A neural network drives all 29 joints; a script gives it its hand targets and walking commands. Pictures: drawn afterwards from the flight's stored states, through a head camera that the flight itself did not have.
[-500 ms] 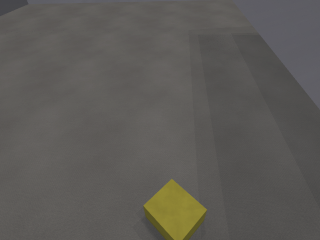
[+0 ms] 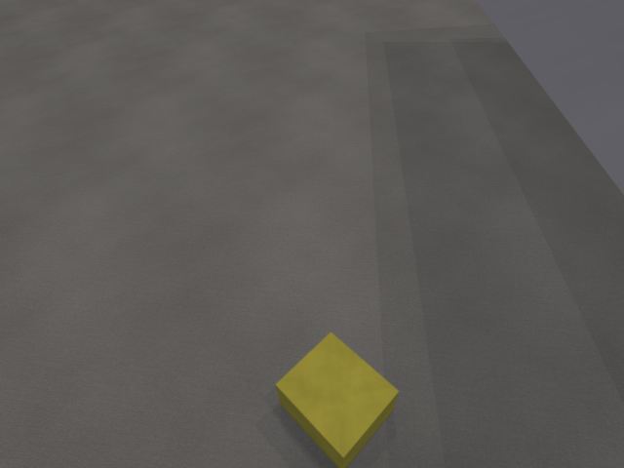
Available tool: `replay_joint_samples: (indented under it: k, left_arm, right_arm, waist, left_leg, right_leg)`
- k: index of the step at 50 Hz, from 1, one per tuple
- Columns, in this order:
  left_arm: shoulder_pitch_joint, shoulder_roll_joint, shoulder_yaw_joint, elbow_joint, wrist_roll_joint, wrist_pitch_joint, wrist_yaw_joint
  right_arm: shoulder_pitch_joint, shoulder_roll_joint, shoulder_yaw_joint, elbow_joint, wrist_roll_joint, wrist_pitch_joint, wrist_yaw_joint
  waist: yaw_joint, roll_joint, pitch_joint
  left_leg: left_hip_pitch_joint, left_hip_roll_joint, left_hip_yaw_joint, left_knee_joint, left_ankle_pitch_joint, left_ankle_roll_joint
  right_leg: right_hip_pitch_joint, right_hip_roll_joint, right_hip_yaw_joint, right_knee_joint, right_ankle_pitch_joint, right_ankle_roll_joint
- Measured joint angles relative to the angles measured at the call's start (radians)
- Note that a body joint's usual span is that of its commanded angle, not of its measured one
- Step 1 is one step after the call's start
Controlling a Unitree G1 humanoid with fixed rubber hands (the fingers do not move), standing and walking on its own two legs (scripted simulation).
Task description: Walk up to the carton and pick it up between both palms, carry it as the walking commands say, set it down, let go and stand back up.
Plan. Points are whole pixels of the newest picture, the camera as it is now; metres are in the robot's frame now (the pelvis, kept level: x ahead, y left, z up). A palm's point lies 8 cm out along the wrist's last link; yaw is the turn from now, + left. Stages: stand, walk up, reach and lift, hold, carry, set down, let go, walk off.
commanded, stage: walk up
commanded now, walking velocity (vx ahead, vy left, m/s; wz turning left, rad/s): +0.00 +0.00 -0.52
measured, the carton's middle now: (336, 398) +0.47 -0.02 -0.68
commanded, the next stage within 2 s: none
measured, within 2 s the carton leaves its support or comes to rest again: neither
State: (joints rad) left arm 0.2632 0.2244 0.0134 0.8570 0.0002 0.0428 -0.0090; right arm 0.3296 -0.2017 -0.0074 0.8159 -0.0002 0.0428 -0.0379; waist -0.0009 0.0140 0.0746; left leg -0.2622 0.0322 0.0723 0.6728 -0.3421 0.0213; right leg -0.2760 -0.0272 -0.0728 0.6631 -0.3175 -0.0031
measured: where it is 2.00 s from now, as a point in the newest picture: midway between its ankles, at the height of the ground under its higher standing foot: outside the picture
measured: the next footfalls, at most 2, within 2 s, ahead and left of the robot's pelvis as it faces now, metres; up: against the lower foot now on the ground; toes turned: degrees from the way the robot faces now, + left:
right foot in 0.70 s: +0.03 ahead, -0.13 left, +0.00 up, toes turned -12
left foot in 1.10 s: +0.02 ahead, +0.06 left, +0.00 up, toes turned -4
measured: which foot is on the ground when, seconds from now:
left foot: down 0.00-0.70, up 0.72-1.00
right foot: down 0.00-0.44, up 0.46-0.68, down 0.70-1.00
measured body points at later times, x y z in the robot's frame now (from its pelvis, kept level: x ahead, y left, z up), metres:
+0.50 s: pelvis -0.01 -0.01 +0.00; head +0.02 -0.02 +0.45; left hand +0.09 +0.23 -0.14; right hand +0.06 -0.26 -0.14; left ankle -0.01 +0.09 -0.72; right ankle +0.01 -0.11 -0.71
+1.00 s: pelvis -0.02 -0.05 +0.01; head +0.02 -0.08 +0.45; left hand +0.10 +0.19 -0.12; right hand +0.05 -0.30 -0.14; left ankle -0.04 +0.08 -0.69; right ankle -0.01 -0.12 -0.72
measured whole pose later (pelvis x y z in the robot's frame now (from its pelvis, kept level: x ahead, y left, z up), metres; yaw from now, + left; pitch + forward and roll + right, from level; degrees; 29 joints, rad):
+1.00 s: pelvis -0.02 -0.05 +0.01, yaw -11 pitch +0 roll +2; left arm 0.23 0.22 0.01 0.86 0.00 0.04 0.03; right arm 0.16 -0.20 -0.01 0.82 0.00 0.05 -0.02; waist 0.00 0.01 0.09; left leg -0.31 0.05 0.14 0.82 -0.48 -0.01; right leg -0.33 0.02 -0.04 0.63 -0.30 -0.08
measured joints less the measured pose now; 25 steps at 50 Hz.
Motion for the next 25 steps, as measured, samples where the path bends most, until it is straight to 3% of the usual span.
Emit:
replay_joint_samples:
  k: [9,13,18,22,25]
  left_arm:
    - [0.015,0.000,0.000,0.000,0.000,0.001,-0.004]
    - [0.003,0.000,0.000,0.000,0.000,0.001,0.007]
    - [0.002,0.000,0.000,0.000,0.000,0.001,0.023]
    - [-0.004,0.000,0.000,0.000,0.000,0.001,0.026]
    - [-0.008,-0.001,0.000,0.001,0.000,0.001,0.023]
  right_arm:
    - [-0.036,0.000,-0.001,0.000,0.000,0.000,0.002]
    - [-0.062,0.000,-0.002,0.000,0.000,0.001,0.010]
    - [-0.125,0.000,-0.005,0.000,0.000,0.004,0.012]
    - [-0.147,0.000,-0.005,0.000,0.000,0.003,0.012]
    - [-0.146,0.000,-0.005,0.000,0.000,0.003,0.003]
  waist:
    - [0.000,0.001,0.005]
    - [0.000,0.005,0.005]
    - [0.000,0.005,0.012]
    - [0.000,0.000,0.016]
    - [-0.001,-0.009,0.018]
  left_leg:
    - [0.000,0.033,0.069,0.000,-0.012,-0.021]
    - [0.000,0.037,0.070,0.002,-0.034,-0.023]
    - [0.000,0.021,0.070,0.035,-0.112,-0.023]
    - [0.006,0.021,0.070,-0.008,-0.034,-0.022]
    - [0.007,0.027,0.092,-0.008,-0.037,-0.010]
  right_leg:
    - [-0.057,-0.003,0.008,0.045,0.000,-0.001]
    - [-0.061,0.009,0.010,0.044,-0.006,-0.041]
    - [-0.067,0.022,0.023,0.017,0.016,-0.046]
    - [-0.092,0.044,0.027,0.006,0.038,-0.046]
    - [-0.140,0.045,0.030,0.142,-0.043,-0.046]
